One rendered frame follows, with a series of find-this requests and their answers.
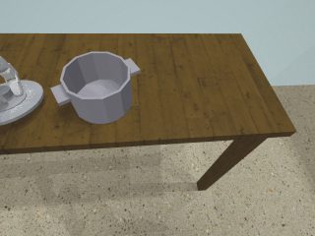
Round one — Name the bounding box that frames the knob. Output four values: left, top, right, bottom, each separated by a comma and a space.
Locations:
0, 86, 13, 100

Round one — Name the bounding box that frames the pot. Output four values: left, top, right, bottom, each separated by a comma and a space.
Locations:
50, 51, 141, 124

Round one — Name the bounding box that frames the table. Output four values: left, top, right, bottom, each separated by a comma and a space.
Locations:
0, 33, 297, 191

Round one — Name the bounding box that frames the lid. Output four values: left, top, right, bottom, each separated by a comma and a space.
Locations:
0, 80, 44, 126

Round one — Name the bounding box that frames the robot left hand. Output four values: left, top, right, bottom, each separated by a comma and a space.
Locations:
0, 56, 24, 106

